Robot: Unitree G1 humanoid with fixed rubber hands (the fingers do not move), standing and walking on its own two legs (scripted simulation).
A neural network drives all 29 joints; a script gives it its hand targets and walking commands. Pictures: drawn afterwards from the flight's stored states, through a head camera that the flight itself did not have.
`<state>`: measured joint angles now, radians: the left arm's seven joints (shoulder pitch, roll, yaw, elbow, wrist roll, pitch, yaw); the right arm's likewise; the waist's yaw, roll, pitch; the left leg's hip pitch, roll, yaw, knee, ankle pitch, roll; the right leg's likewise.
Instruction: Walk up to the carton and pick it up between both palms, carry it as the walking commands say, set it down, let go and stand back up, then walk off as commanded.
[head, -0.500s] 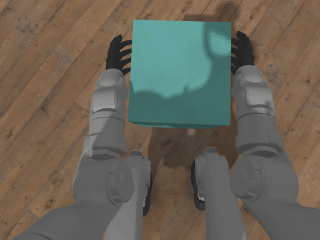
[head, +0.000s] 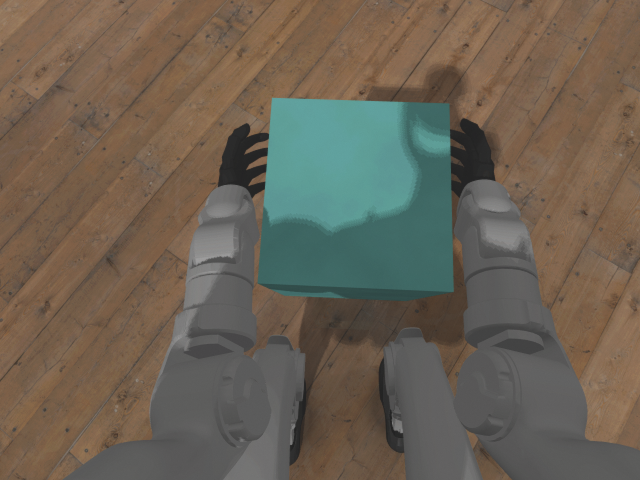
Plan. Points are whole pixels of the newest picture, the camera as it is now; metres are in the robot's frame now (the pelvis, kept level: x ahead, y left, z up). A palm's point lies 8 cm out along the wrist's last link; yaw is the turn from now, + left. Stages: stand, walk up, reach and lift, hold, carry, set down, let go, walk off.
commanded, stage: reach and lift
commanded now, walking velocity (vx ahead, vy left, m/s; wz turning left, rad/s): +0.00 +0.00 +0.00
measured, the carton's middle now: (351, 218) +0.43 -0.02 -0.12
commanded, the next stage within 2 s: none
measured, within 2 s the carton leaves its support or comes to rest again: neither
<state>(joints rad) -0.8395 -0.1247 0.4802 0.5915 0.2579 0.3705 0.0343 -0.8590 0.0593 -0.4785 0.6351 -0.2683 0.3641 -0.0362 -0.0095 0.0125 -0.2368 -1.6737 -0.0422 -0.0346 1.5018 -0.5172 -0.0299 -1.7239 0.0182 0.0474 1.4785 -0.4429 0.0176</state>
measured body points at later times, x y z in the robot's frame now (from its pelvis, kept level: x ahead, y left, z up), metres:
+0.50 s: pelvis +0.02 +0.00 +0.07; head +0.19 -0.01 +0.49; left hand +0.44 +0.13 +0.03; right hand +0.44 -0.17 +0.02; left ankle +0.07 +0.13 -0.54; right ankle +0.09 -0.12 -0.54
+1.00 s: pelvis +0.04 +0.00 +0.14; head +0.17 -0.01 +0.57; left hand +0.42 +0.13 +0.10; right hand +0.42 -0.17 +0.09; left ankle +0.07 +0.13 -0.54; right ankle +0.09 -0.12 -0.54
